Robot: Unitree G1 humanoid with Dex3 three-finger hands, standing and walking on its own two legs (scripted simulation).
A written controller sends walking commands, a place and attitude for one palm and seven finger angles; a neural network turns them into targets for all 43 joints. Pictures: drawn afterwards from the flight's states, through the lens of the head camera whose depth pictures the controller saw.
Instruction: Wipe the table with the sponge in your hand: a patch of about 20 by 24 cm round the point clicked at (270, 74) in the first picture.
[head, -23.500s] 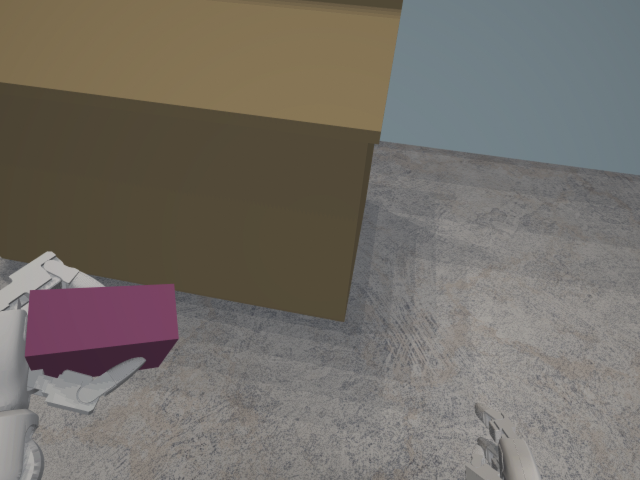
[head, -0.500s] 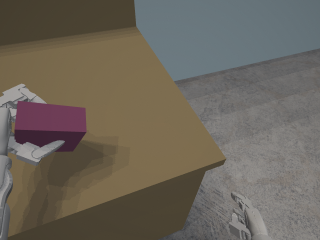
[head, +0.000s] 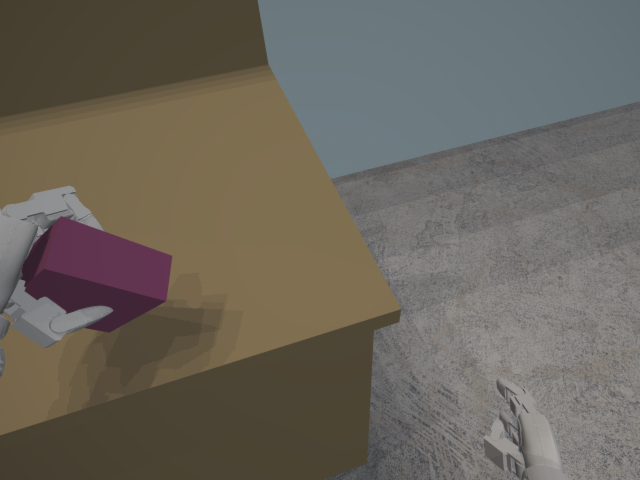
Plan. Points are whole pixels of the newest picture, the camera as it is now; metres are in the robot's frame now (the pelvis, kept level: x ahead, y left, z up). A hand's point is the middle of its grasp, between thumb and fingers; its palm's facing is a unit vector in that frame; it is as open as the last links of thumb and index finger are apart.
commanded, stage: turn the palm down, sponge in hand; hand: left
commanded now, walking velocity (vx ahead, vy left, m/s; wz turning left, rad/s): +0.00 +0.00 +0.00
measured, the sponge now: (105, 286) +0.25 +0.26 +0.17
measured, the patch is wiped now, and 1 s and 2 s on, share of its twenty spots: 0.00 0.00 0.00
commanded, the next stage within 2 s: move the sponge above the wiping area in 1.50 s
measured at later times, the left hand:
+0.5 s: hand (20, 248) +0.24 +0.31 +0.23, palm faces +0.33 -0.30 -0.90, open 9.4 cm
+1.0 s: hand out of the picture +0.24 +0.33 +0.26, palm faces +0.31 -0.09 -0.95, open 9.4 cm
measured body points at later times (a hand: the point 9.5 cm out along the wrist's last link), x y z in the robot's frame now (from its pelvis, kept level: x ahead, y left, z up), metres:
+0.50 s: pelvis +0.00 +0.03 +0.00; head -0.01 -0.02 +0.45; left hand +0.22 +0.32 +0.28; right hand +0.23 -0.19 -0.08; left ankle +0.03 +0.14 -0.73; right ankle +0.01 -0.05 -0.73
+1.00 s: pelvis -0.01 +0.05 +0.01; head -0.02 -0.01 +0.46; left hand +0.22 +0.33 +0.31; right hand +0.27 -0.12 -0.05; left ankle +0.03 +0.14 -0.73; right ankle +0.01 -0.05 -0.73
